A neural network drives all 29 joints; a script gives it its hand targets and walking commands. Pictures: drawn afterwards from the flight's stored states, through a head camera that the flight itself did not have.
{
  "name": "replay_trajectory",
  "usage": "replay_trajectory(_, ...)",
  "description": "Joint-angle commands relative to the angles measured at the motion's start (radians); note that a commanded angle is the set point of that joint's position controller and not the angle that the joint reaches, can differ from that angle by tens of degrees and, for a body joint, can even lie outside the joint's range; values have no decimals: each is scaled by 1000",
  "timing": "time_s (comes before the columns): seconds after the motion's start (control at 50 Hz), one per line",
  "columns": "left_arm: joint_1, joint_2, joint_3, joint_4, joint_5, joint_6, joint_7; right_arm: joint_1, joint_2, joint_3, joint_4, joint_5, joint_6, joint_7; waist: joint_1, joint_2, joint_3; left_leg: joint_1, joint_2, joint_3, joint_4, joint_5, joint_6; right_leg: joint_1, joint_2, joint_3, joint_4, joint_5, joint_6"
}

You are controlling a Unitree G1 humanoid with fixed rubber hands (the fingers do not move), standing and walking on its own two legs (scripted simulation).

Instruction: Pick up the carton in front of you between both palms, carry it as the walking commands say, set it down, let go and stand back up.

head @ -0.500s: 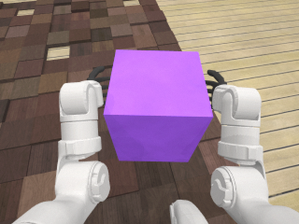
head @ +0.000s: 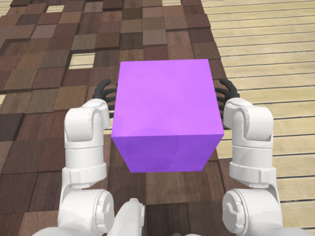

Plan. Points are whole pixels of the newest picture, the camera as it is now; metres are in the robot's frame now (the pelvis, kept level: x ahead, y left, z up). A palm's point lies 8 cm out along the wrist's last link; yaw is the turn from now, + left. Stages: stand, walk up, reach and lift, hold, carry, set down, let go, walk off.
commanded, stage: carry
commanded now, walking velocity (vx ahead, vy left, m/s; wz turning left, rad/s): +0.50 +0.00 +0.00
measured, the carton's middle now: (165, 122) +0.38 +0.02 +0.02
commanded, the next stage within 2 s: none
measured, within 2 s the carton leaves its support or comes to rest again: neither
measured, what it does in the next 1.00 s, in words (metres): walks ahead: left foot, then right foot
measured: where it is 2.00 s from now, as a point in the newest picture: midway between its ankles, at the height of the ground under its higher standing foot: (177, 85)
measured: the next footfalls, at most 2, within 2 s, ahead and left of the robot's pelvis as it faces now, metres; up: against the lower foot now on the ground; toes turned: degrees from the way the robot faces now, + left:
left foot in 0.16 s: +0.29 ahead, +0.11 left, +0.02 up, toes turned +4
right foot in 0.54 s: +0.50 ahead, -0.11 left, +0.03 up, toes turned -7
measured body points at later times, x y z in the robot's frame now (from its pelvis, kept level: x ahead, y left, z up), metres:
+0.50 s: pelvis +0.31 +0.01 +0.01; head +0.34 +0.01 +0.46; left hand +0.70 +0.12 +0.12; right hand +0.66 -0.19 +0.12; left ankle +0.25 +0.11 -0.72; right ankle +0.42 -0.11 -0.70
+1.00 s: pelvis +0.58 -0.01 +0.01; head +0.63 -0.01 +0.45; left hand +0.98 +0.14 +0.17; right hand +0.97 -0.17 +0.17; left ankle +0.65 +0.06 -0.72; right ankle +0.48 -0.11 -0.67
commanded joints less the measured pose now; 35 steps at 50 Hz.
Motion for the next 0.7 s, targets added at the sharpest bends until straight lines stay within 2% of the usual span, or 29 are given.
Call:
replay_trajectory(0.0,-781,-1083,-713,-124,-481,-7,-283,-673,1023,666,-91,356,-48,164,-3,-103,-626,-17,-33,76,-164,55,0,503,-260,253,-34,623,-73)
replay_trajectory(0.04,-752,-1078,-710,-80,-464,-10,-298,-670,1020,681,-73,347,-51,174,-5,-137,-602,34,-54,101,-243,158,9,484,-244,205,-20,713,-48)
replay_trajectory(0.06,-744,-1076,-701,-52,-457,-10,-304,-672,1022,683,-53,346,-52,180,1,-133,-576,32,-73,119,-287,218,12,511,-217,160,9,817,-29)
replay_trajectory(0.1,-702,-1066,-683,16,-431,-16,-311,-659,1027,681,-6,352,-48,196,9,-144,-548,42,-91,133,-425,296,15,565,-189,123,60,843,-16)
replay_trajectory(0.12,-684,-1064,-672,51,-418,-20,-311,-655,1028,674,19,355,-47,205,-12,-134,-540,163,-118,176,-523,316,23,503,-172,77,114,898,4)
replay_trajectory(0.14,-671,-1071,-661,83,-410,-23,-310,-641,1033,662,50,357,-47,215,-61,-114,-567,386,-125,206,-619,426,40,386,-156,22,216,890,33)
replay_trajectory(0.16,-666,-1072,-652,110,-397,-28,-309,-617,1035,644,82,360,-49,226,-120,-89,-601,632,-58,140,-621,461,67,204,-150,12,327,721,65)
replay_trajectory(0.18,-706,-1103,-643,97,-398,-27,-314,-623,1005,614,86,347,-65,229,-150,195,-738,998,206,-287,-520,578,247,-165,-58,24,619,299,129)
replay_trajectory(0.2,-718,-1106,-649,105,-399,-29,-314,-609,1039,618,106,368,-70,233,-167,306,-730,1069,305,-506,-583,603,337,-378,56,73,826,-298,130)
replay_trajectory(0.22,-733,-1124,-648,101,-404,-37,-310,-644,1057,628,73,394,-73,239,-158,233,-687,1056,294,-469,-577,554,330,-475,5,160,903,-298,105)
replay_trajectory(0.24,-745,-1127,-642,84,-403,-43,-301,-696,1096,648,34,421,-79,244,-162,127,-658,1006,278,-425,-571,522,300,-501,-30,181,877,-259,93)
replay_trajectory(0.26,-752,-1131,-638,61,-400,-48,-289,-757,1122,671,-18,454,-84,247,-148,80,-602,934,265,-378,-586,498,265,-515,-59,179,807,-214,95)
replay_trajectory(0.28,-747,-1124,-632,41,-396,-51,-276,-807,1145,693,-60,485,-86,250,-135,67,-591,868,244,-331,-610,424,232,-481,-80,178,734,-170,100)
replay_trajectory(0.3,-747,-1117,-631,12,-393,-53,-262,-839,1157,707,-92,513,-86,251,-128,80,-586,818,223,-291,-629,389,218,-438,-77,156,681,-144,109)
replay_trajectory(0.38,-748,-1063,-632,-74,-364,-45,-213,-880,1142,723,-150,573,-73,251,-137,142,-581,756,199,-179,-649,372,231,-379,-68,100,429,-109,136)
replay_trajectory(0.42,-732,-1026,-628,-73,-343,-33,-200,-845,1119,715,-123,568,-61,250,-141,173,-577,698,163,-93,-615,432,206,-282,-44,55,299,10,133)
replay_trajectory(0.46,-697,-999,-619,-38,-327,-21,-200,-794,1102,701,-61,548,-51,253,-139,174,-567,663,136,-29,-559,496,164,-187,-23,38,162,140,123)
replay_trajectory(0.48,-688,-989,-615,-16,-321,-16,-205,-769,1090,690,-27,534,-48,254,-137,160,-555,650,128,-8,-537,503,148,-139,-6,9,84,181,119)
replay_trajectory(0.5,-680,-985,-608,15,-313,-11,-212,-747,1081,679,8,517,-46,255,-131,146,-554,645,120,12,-476,513,127,-62,-16,17,-15,270,109)
replay_trajectory(0.52,-668,-983,-598,51,-310,-7,-221,-724,1074,669,42,502,-44,256,-98,106,-580,589,89,65,-345,543,94,105,-6,-25,-78,323,100)
replay_trajectory(0.54,-646,-974,-581,95,-299,-7,-231,-730,1070,662,74,496,-41,257,-63,38,-609,437,36,90,-224,442,43,313,-63,35,-35,344,63)
replay_trajectory(0.56,-641,-940,-563,135,-273,-14,-233,-766,1105,653,94,497,-33,260,-20,-231,-736,92,-21,76,58,129,-22,698,-329,428,60,399,-111)
replay_trajectory(0.58,-605,-970,-565,153,-287,-20,-237,-762,1095,645,95,491,-34,264,16,-287,-728,-109,-81,33,193,-174,-31,734,-377,612,-24,293,-148)
replay_trajectory(0.6,-653,-991,-568,111,-314,-26,-242,-807,1119,647,91,498,-38,263,13,-197,-684,-156,-45,-16,238,-154,-13,691,-351,583,-24,262,-128)
replay_trajectory(0.62,-727,-1022,-587,54,-348,-29,-247,-823,1131,639,78,498,-43,259,20,-90,-660,-161,-30,-32,220,-103,-4,642,-338,533,-17,318,-111)
replay_trajectory(0.64,-803,-1052,-610,-9,-386,-31,-249,-825,1138,630,59,495,-46,251,20,-45,-627,-155,-15,-35,168,-68,4,594,-325,483,-25,335,-86)
replay_trajectory(0.68,-915,-1084,-639,-108,-446,-31,-252,-840,1134,623,3,481,-43,225,3,-75,-625,-91,-10,-21,71,-42,6,521,-294,413,-56,256,-61)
